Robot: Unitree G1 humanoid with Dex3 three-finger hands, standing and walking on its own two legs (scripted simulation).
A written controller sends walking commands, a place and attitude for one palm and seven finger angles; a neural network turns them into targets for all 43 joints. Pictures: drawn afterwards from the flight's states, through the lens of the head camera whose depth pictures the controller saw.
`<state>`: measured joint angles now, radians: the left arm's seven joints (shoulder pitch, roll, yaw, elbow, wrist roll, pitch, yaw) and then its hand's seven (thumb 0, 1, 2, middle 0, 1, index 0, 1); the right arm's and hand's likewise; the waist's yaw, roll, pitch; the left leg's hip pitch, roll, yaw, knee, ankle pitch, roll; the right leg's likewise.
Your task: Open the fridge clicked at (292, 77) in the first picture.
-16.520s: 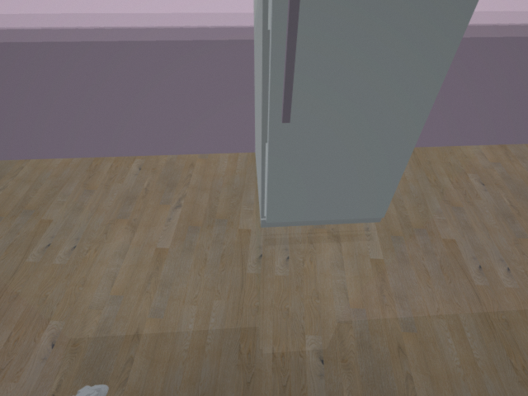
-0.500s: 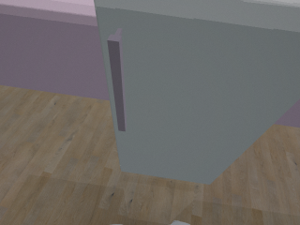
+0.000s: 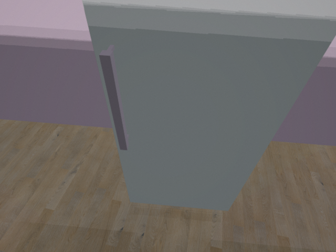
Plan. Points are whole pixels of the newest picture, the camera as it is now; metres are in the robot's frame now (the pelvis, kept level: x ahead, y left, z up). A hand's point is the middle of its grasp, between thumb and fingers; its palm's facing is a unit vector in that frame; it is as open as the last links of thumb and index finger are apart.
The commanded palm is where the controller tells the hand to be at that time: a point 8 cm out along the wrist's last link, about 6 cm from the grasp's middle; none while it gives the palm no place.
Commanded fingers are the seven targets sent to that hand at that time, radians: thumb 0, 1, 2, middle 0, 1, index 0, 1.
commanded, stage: come to a stop and stand still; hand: left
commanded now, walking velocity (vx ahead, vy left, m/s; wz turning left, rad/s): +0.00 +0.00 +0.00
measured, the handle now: (119, 105) +0.50 +0.17 +0.08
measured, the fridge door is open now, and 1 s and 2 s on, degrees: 0 0 0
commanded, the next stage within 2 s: none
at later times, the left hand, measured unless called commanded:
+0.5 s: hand out of the picture +0.02 +0.19 -0.18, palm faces +0.04 -0.98 -0.22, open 7.3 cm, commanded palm none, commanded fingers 0.00 0.90 0.90 -0.20 -0.30 -0.20 -0.30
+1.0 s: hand out of the picture -0.03 +0.29 -0.17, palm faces +0.00 -0.96 -0.29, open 7.3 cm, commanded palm none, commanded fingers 0.00 0.90 0.90 -0.20 -0.30 -0.20 -0.30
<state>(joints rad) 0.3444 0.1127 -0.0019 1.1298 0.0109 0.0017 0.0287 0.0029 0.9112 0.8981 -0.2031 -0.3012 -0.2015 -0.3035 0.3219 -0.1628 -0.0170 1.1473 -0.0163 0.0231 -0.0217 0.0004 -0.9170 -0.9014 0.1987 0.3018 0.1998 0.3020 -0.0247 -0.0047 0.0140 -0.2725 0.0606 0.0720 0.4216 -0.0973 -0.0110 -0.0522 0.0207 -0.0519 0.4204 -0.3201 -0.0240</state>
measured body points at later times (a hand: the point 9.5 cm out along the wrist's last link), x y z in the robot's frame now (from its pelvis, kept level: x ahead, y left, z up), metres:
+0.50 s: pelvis +0.02 +0.01 -0.01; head +0.01 +0.01 +0.44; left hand +0.02 +0.24 -0.17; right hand +0.02 -0.21 -0.17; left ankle +0.08 +0.13 -0.74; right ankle -0.05 -0.10 -0.74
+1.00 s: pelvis -0.04 +0.06 +0.00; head -0.05 +0.07 +0.45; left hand -0.03 +0.34 -0.15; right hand +0.04 -0.22 -0.13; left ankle +0.08 +0.13 -0.74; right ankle -0.05 -0.10 -0.74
